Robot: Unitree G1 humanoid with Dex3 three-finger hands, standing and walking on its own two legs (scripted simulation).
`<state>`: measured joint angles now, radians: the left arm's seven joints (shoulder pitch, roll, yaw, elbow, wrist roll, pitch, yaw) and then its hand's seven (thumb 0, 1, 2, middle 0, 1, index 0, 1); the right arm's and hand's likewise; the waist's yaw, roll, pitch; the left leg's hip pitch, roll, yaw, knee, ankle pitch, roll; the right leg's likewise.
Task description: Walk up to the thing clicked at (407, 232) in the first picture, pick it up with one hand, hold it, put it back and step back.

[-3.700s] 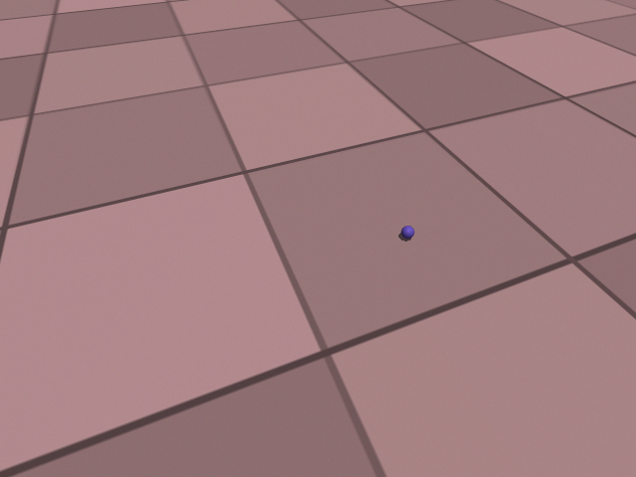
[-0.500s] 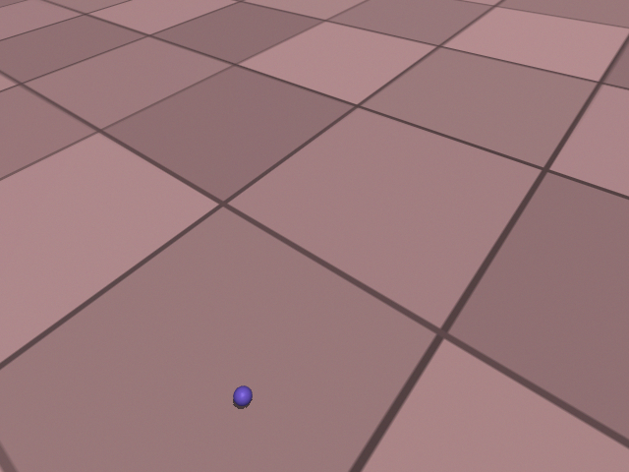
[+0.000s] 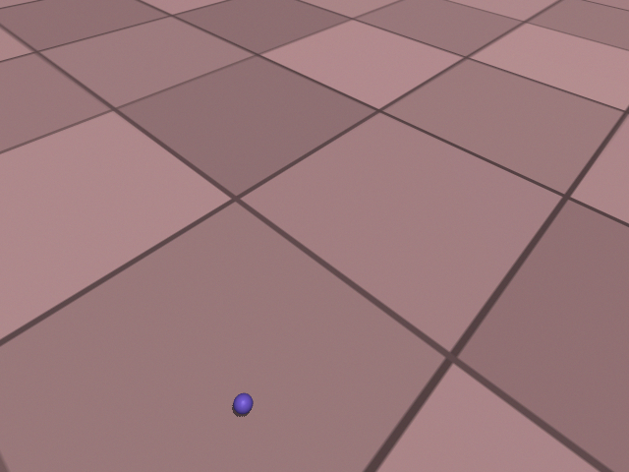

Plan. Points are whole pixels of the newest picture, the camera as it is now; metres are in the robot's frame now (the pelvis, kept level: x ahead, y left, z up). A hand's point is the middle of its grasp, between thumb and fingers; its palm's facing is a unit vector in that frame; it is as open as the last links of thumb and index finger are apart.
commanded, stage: walk up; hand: left
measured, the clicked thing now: (243, 403) +0.46 +0.23 -0.72
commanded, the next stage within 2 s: stand in 1.30 s
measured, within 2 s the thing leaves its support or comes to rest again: neither
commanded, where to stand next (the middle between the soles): +0.07 -0.01 m, yaw -1 degrees
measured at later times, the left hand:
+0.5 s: hand out of the picture +0.07 +0.26 -0.13, palm faces +0.01 -0.93 -0.38, open 7.4 cm
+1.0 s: hand out of the picture +0.13 +0.25 -0.13, palm faces -0.03 -0.94 -0.33, open 7.4 cm
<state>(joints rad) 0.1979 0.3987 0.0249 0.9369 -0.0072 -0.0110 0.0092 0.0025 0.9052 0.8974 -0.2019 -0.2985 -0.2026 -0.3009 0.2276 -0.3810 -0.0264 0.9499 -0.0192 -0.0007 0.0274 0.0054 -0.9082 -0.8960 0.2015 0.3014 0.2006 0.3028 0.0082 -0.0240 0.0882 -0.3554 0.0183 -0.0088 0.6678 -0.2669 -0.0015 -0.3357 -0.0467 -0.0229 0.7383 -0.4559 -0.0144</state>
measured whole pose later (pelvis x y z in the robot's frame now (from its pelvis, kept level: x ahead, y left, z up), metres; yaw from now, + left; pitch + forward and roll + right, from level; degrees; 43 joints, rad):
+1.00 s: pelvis +0.03 +0.00 +0.03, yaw +0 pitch -2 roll +0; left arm 0.06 0.34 0.01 1.17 0.01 -0.02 0.00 0.00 0.91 0.90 -0.20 -0.30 -0.20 -0.30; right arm 0.10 -0.35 -0.01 1.17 0.00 -0.01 0.02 0.00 -0.91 -0.90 0.20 0.30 0.20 0.30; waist -0.02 0.00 0.05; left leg -0.16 0.02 0.00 0.35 -0.15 -0.01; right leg -0.09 -0.04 -0.02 0.32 -0.19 0.03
